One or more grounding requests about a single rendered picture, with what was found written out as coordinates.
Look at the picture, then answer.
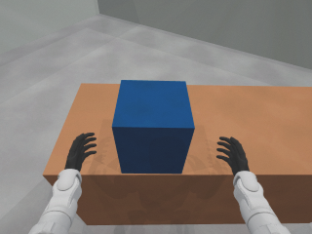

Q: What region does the left robot forearm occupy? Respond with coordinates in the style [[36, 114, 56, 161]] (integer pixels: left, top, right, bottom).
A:
[[28, 169, 82, 234]]

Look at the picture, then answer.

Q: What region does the right robot hand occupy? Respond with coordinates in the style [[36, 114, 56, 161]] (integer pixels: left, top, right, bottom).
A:
[[216, 136, 250, 176]]

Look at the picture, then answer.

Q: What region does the pedestal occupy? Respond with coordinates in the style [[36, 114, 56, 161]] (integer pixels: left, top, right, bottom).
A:
[[42, 83, 312, 225]]

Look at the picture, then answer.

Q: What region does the right robot forearm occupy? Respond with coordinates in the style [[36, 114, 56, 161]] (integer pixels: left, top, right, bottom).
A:
[[233, 171, 291, 234]]

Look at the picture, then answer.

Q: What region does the carton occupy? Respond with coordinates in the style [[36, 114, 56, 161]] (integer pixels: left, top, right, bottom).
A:
[[111, 80, 195, 175]]

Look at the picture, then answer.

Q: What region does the left robot hand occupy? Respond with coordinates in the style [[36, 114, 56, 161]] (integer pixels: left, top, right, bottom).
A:
[[64, 133, 97, 172]]

